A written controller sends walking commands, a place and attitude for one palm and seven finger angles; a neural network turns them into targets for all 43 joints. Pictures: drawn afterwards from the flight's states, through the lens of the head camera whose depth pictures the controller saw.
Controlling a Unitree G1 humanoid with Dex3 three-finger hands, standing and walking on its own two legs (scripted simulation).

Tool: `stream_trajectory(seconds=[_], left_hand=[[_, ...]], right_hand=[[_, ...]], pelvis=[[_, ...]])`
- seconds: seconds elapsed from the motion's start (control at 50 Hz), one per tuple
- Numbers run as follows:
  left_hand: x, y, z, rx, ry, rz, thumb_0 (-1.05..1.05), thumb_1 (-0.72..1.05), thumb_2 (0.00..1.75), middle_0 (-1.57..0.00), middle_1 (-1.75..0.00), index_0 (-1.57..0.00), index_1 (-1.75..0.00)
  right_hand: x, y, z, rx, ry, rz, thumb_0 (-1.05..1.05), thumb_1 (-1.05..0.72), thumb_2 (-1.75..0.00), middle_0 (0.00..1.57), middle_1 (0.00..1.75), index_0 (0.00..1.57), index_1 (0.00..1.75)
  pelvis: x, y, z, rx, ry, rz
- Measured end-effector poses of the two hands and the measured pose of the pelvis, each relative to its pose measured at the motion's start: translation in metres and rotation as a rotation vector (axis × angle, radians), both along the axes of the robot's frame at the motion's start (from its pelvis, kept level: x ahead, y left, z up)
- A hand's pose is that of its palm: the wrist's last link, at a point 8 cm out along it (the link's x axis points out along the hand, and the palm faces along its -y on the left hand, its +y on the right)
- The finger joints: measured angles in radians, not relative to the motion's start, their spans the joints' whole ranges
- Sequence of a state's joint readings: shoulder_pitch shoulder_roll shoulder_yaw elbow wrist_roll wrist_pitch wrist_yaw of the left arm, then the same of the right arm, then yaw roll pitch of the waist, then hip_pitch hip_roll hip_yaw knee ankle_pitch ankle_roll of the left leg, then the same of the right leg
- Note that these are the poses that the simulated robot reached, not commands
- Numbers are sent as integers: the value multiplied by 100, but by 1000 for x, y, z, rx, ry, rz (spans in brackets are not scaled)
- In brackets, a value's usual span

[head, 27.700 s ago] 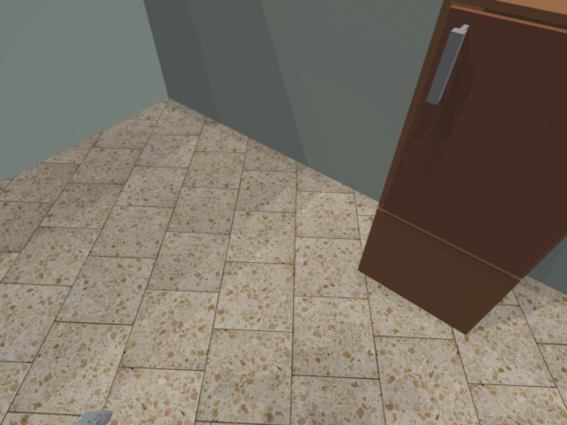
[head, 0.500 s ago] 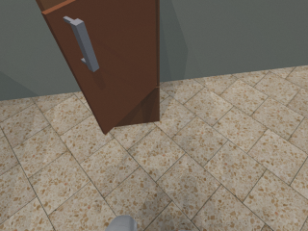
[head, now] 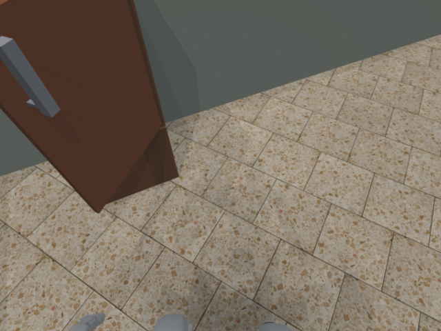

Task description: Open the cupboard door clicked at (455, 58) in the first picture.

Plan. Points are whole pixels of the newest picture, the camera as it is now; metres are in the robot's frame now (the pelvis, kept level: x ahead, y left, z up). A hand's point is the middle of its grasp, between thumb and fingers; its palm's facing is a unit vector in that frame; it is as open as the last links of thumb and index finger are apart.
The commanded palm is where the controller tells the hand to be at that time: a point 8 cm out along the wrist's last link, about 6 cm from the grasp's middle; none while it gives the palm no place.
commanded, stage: walk to a spot facing it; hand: left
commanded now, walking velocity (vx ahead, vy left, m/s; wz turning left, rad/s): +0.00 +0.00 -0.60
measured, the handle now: (20, 78) +0.48 +0.40 +0.17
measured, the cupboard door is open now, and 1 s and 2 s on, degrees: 44 44 44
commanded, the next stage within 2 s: turn to face it in 1.92 s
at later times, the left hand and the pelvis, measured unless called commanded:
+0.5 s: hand (159, 307) +0.17 +0.15 -0.15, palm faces -0.31 -0.91 -0.27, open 7.3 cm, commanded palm none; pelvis +0.00 -0.02 +0.01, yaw -18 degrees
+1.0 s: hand (238, 243) +0.31 -0.01 -0.14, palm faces -0.64 -0.74 -0.19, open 7.4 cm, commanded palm none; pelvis +0.08 -0.09 +0.02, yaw -38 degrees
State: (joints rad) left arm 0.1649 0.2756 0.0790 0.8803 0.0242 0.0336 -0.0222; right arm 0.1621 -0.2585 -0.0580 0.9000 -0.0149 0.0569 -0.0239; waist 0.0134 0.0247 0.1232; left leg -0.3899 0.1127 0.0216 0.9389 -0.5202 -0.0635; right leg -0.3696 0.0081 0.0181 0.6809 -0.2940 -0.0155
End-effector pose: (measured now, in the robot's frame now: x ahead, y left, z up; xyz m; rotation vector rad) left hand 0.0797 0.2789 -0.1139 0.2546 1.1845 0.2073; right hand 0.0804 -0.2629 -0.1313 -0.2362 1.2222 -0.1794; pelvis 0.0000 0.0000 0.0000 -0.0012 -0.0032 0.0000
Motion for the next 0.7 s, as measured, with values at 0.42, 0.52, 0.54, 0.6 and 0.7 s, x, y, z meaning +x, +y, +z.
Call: stream_trajectory(seconds=[0.42, 0.52, 0.54, 0.6, 0.7], left_hand=[[95, -72, -1, -68, -32, -311, 0, 91, 89, -20, -30, -20, -30], [99, -88, 1, -30, 6, -368, 0, 91, 89, -20, -30, -20, -30], [99, -91, 2, -28, 19, -377, 0, 91, 89, -20, -30, -20, -30], [98, -95, 2, -37, 52, -403, 0, 91, 89, -20, -30, -20, -30], [108, -95, -11, -73, 97, -440, 0, 90, 89, -20, -30, -20, -30]], right_hand=[[-115, -11, 8, 14, 84, -289, 0, -90, -90, 20, 30, 21, 30], [-119, -25, 6, 16, 75, -385, 0, -90, -90, 20, 30, 21, 30], [-117, -26, 9, 15, 61, -398, 0, -90, -90, 20, 30, 21, 30], [-107, -26, 18, 12, 11, -423, 0, -90, -90, 20, 30, 20, 30], [-91, -22, 25, -20, -73, -445, 0, -90, -90, 20, 30, 20, 30]], pelvis=[[6, -20, 6, 7, 24, -263], [3, -24, 9, 6, 15, -333], [3, -24, 11, 11, 15, -348], [8, -23, 17, 25, 17, -391], [26, -18, 12, 7, 32, -461]])
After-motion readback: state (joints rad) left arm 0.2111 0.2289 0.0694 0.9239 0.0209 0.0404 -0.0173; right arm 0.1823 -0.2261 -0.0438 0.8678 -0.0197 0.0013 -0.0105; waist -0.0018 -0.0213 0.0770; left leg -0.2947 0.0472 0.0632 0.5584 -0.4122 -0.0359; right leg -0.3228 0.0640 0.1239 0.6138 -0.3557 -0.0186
